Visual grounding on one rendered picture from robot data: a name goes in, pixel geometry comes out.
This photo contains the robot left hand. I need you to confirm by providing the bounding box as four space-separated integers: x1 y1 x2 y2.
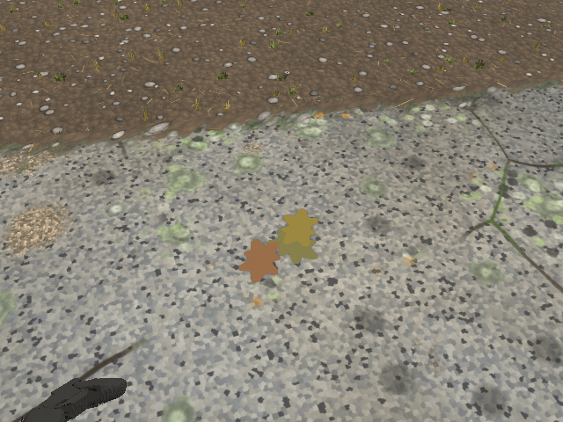
21 378 127 422

